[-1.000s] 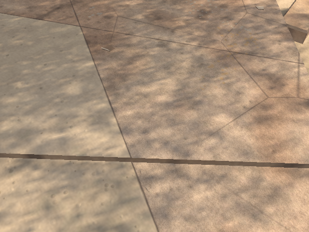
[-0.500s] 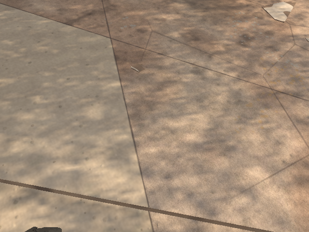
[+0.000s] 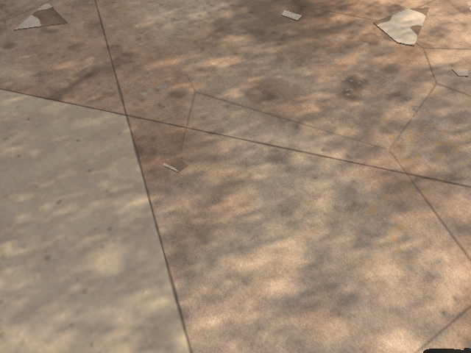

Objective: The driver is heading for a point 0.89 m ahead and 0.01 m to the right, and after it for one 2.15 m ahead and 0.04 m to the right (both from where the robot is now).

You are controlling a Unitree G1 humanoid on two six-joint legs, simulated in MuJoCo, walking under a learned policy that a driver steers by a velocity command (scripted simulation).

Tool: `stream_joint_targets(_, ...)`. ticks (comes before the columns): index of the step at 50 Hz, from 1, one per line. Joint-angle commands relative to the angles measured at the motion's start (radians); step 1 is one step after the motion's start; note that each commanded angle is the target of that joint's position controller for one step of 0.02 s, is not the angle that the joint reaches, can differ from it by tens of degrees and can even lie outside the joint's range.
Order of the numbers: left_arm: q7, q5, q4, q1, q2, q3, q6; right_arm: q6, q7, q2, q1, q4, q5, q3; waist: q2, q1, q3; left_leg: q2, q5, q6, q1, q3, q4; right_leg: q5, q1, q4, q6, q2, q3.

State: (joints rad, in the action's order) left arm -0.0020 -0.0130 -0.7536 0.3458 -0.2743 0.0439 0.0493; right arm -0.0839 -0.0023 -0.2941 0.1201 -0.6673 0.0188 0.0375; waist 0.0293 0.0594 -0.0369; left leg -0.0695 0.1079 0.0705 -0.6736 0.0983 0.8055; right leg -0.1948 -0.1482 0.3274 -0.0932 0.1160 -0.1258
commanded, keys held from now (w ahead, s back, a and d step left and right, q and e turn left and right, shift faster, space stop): w+e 0.26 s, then w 0.16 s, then w+q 0.58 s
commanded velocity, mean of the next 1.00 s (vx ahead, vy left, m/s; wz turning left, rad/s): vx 0.50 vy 0.00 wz -0.05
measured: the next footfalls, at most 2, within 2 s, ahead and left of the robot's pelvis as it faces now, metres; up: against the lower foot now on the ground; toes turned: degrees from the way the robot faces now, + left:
left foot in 0.12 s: +0.30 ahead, +0.16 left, +0.04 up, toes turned -12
right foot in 0.50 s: +0.33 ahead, -0.16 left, +0.04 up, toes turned -15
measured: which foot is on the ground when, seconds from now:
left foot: up 0.00-0.10, down 0.12-0.50, up 0.52-0.98, down 1.00-1.00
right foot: down 0.00-0.18, up 0.20-0.48, down 0.50-1.00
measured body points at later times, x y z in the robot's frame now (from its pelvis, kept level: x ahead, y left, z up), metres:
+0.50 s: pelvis +0.25 -0.02 +0.02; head +0.25 -0.05 +0.47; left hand +0.49 +0.19 -0.05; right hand +0.22 -0.31 -0.11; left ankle +0.26 +0.16 -0.71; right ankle +0.29 -0.14 -0.71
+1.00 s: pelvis +0.52 -0.06 +0.00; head +0.55 -0.06 +0.45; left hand +0.52 +0.23 -0.12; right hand +0.75 -0.29 -0.07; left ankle +0.66 +0.02 -0.71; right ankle +0.30 -0.15 -0.70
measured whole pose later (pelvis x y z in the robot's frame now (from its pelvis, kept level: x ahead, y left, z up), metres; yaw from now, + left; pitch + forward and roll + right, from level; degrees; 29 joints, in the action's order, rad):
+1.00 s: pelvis +0.52 -0.06 +0.00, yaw +0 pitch +2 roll -1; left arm 0.03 -0.01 -0.87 0.39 -0.29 0.06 0.04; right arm -0.04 0.07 -0.27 0.06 -0.64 -0.02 0.05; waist 0.02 0.06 -0.03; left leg 0.02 0.07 -0.13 -0.52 -0.07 0.57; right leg -0.50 0.13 0.45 0.03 -0.05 0.25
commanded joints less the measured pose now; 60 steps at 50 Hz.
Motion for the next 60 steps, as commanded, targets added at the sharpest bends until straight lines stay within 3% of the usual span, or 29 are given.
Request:
stream_joint_targets(1,0.018,-0.014,0.052,0.026,-0.168,0.045,-0.003,-0.010,0.004,-0.039,-0.112,0.093,-0.010,0.005,-0.108,0.014,0.022,0.057,-0.080,0.020,0.050,-0.044,-0.140,0.204,-0.032,-0.074,-0.130,-0.216,-0.196)
stream_joint_targets(4,0.023,-0.016,0.039,0.070,-0.181,0.046,-0.019,-0.023,0.014,-0.045,-0.189,0.121,-0.024,0.006,-0.119,0.029,0.011,0.097,-0.060,0.007,0.152,-0.069,-0.252,0.154,-0.033,-0.065,-0.119,-0.247,-0.262)
stream_joint_targets(6,0.026,-0.009,0.036,0.057,-0.187,0.047,-0.026,-0.031,0.013,-0.082,-0.142,0.114,-0.025,0.025,-0.160,-0.015,0.025,0.108,-0.029,-0.018,0.248,-0.063,-0.294,0.201,-0.002,-0.029,-0.091,-0.265,-0.301)
stream_joint_targets(7,0.025,-0.008,0.057,0.041,-0.146,0.033,-0.015,-0.041,0.009,-0.140,-0.012,0.087,-0.013,0.050,-0.158,-0.081,0.124,0.086,-0.026,-0.085,0.479,-0.068,-0.272,0.339,-0.075,0.064,-0.057,-0.218,-0.255)
stream_joint_targets(9,0.030,-0.022,0.118,0.009,-0.117,0.009,0.001,-0.019,-0.004,-0.206,0.316,0.026,-0.002,0.093,0.139,-0.236,0.451,-0.193,0.399,-0.272,1.053,0.399,-0.356,0.165,-0.455,0.618,0.077,-0.053,-0.065)
stream_joint_targets(10,0.016,-0.010,0.133,0.013,-0.102,0.004,0.005,-0.012,-0.012,-0.179,0.314,0.014,-0.012,0.079,0.292,-0.199,0.436,-0.313,0.479,-0.309,1.058,0.612,-0.457,-0.343,-0.572,0.801,0.087,-0.061,-0.061)
stream_joint_targets(11,0.005,-0.011,0.121,-0.020,-0.154,0.019,0.005,-0.006,-0.025,-0.142,0.254,0.024,-0.018,0.071,0.166,-0.187,0.294,-0.301,0.484,-0.295,0.918,0.569,-0.477,-0.311,-0.612,0.884,0.092,-0.110,-0.052)
stream_joint_targets(13,0.000,-0.001,0.131,-0.087,-0.149,0.027,-0.006,0.002,-0.035,-0.092,0.173,0.007,-0.019,0.058,0.043,-0.141,0.116,-0.247,0.275,-0.265,0.682,0.357,-0.503,-0.242,-0.594,0.856,0.082,-0.182,0.011)
stream_joint_targets(15,-0.002,-0.009,0.120,-0.055,-0.090,0.020,-0.024,-0.004,-0.019,-0.055,0.102,-0.001,-0.015,0.043,0.061,-0.070,0.052,-0.195,0.211,-0.243,0.471,0.235,-0.569,-0.241,-0.466,0.813,0.067,-0.204,0.035)
stream_joint_targets(18,-0.011,0.000,0.113,-0.025,-0.045,0.001,-0.035,-0.012,0.003,-0.098,0.027,-0.010,-0.047,0.057,0.109,-0.011,0.021,-0.152,0.202,-0.246,0.303,0.083,-0.651,-0.132,-0.297,0.595,0.054,-0.209,0.055)
stream_joint_targets(21,-0.026,0.007,0.106,-0.069,-0.061,-0.006,-0.029,-0.002,0.015,-0.147,0.030,-0.032,-0.057,0.074,0.098,-0.023,0.029,-0.145,0.170,-0.240,0.300,0.008,-0.628,-0.036,-0.159,0.344,0.059,-0.186,0.094)
stream_joint_targets(24,-0.024,0.008,0.044,0.057,-0.117,0.027,-0.020,0.014,0.023,-0.107,0.068,-0.056,-0.051,0.051,0.009,0.046,0.052,-0.115,0.306,-0.211,0.159,-0.005,-0.478,-0.020,0.120,0.281,0.037,-0.119,0.172)
stream_joint_targets(25,-0.016,0.007,0.034,0.131,-0.170,0.046,-0.014,0.014,0.030,-0.052,0.068,-0.056,-0.037,0.028,-0.114,0.086,0.050,-0.030,0.309,-0.155,0.090,-0.082,-0.230,-0.139,0.199,0.147,0.004,-0.222,0.020)
stream_joint_targets(26,-0.008,0.027,0.059,0.171,-0.284,0.062,-0.009,0.006,0.027,0.002,0.074,-0.008,-0.031,0.008,-0.363,0.078,0.092,0.077,0.408,-0.096,-0.107,-0.131,0.133,-0.479,0.286,-0.071,-0.100,-0.467,-0.419)
stream_joint_targets(27,-0.011,0.029,0.059,0.163,-0.276,0.061,0.007,-0.002,0.013,-0.081,0.081,-0.002,-0.055,0.030,-0.313,0.080,0.088,0.075,0.425,-0.110,-0.187,-0.002,0.328,-0.659,0.223,-0.151,-0.169,-0.510,-0.619)
stream_joint_targets(29,-0.010,0.020,0.067,0.045,-0.162,0.029,0.033,-0.005,0.010,-0.105,0.116,-0.027,-0.061,0.040,-0.223,0.013,0.015,0.015,0.241,-0.117,-0.219,0.047,0.355,-0.458,0.169,-0.120,-0.118,-0.449,-0.399)
stream_joint_targets(32,-0.006,0.032,0.063,-0.029,-0.111,0.016,0.050,0.008,0.013,-0.086,0.123,-0.050,-0.047,0.047,-0.160,-0.025,0.005,-0.018,0.093,-0.098,-0.130,0.033,0.304,-0.110,0.101,-0.154,-0.071,-0.386,-0.149)
stream_joint_targets(36,0.006,0.035,0.020,-0.001,-0.107,0.024,0.062,0.027,0.023,-0.036,0.085,-0.040,-0.043,0.039,-0.091,-0.023,0.000,-0.002,-0.054,-0.074,-0.146,0.028,0.197,0.229,0.138,-0.173,-0.067,-0.370,0.060)
stream_joint_targets(42,0.020,0.018,-0.029,0.021,-0.143,0.035,0.047,0.028,0.065,0.011,-0.094,0.043,-0.040,0.010,-0.073,0.024,-0.073,0.000,-0.209,-0.098,-0.027,-0.107,-0.135,0.291,0.125,-0.214,-0.050,-0.367,0.246)
stream_joint_targets(45,0.020,0.005,-0.050,0.025,-0.172,0.046,0.027,0.026,0.082,-0.016,-0.122,0.080,-0.041,0.017,-0.080,0.007,-0.068,0.028,-0.130,-0.143,0.005,-0.150,-0.206,0.531,0.233,-0.138,-0.032,-0.389,0.290)
stream_joint_targets(48,0.034,0.002,-0.046,0.011,-0.217,0.063,-0.002,0.037,0.081,-0.089,0.003,0.071,-0.041,0.051,-0.131,-0.084,0.051,0.125,0.015,-0.203,0.197,-0.224,-0.200,1.008,0.307,0.128,-0.003,-0.386,0.320)
stream_joint_targets(49,0.038,0.000,-0.041,-0.008,-0.223,0.064,-0.008,0.040,0.069,-0.136,0.145,0.037,-0.041,0.077,-0.117,-0.164,0.125,0.159,-0.019,-0.236,0.409,-0.221,-0.249,1.004,0.231,0.324,0.021,-0.357,0.335)
stream_joint_targets(50,0.043,0.010,-0.026,0.004,-0.208,0.055,-0.003,0.050,0.047,-0.201,0.293,0.006,-0.040,0.106,-0.043,-0.232,0.209,0.084,-0.013,-0.282,0.718,-0.067,-0.263,0.736,-0.006,0.604,0.055,-0.319,0.324)
stream_joint_targets(51,0.020,0.046,0.023,0.126,-0.040,0.003,0.024,0.046,0.036,-0.296,0.268,0.015,-0.045,0.115,0.229,-0.093,0.299,-0.193,0.088,-0.477,1.082,0.485,-0.300,-0.321,-0.480,0.992,0.122,-0.105,0.255)
stream_joint_targets(52,0.003,0.010,0.036,0.037,-0.115,0.010,0.067,0.035,0.034,-0.226,0.298,0.035,-0.044,0.097,0.117,-0.164,0.443,-0.264,0.276,-0.527,1.124,0.750,-0.469,-0.398,-0.584,1.120,0.114,-0.071,0.028)
stream_joint_targets(53,-0.005,-0.028,0.076,-0.085,-0.163,0.024,0.089,0.026,0.033,-0.182,0.267,0.027,-0.038,0.085,0.063,-0.185,0.288,-0.228,0.241,-0.454,1.011,0.604,-0.513,-0.292,-0.652,1.089,0.093,-0.129,0.009)
stream_joint_targets(55,0.008,0.002,0.083,-0.130,-0.149,0.022,0.102,0.019,0.031,-0.135,0.142,0.044,-0.037,0.069,-0.051,-0.097,0.117,-0.141,0.038,-0.391,0.709,0.390,-0.535,-0.155,-0.578,0.916,0.090,-0.202,0.028)
stream_joint_targets(57,0.009,0.022,0.082,-0.090,-0.157,0.032,0.081,0.016,0.026,-0.109,0.091,0.069,-0.020,0.060,-0.013,-0.040,0.090,-0.095,-0.091,-0.390,0.561,0.311,-0.575,-0.116,-0.478,0.844,0.111,-0.228,0.022)
stream_joint_targets(60,0.013,0.034,0.097,-0.115,-0.117,0.023,0.054,0.012,0.012,-0.129,0.108,0.054,-0.029,0.065,-0.010,-0.034,0.054,-0.064,-0.190,-0.390,0.429,0.223,-0.595,-0.065,-0.462,0.703,0.159,-0.228,0.060)
Velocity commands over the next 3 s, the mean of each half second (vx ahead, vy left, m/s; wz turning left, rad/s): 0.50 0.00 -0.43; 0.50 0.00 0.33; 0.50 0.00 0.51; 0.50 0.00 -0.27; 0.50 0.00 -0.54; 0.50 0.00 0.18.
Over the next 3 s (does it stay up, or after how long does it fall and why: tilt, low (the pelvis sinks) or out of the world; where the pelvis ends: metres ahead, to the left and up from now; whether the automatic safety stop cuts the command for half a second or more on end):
stays up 1.62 -0.05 0.01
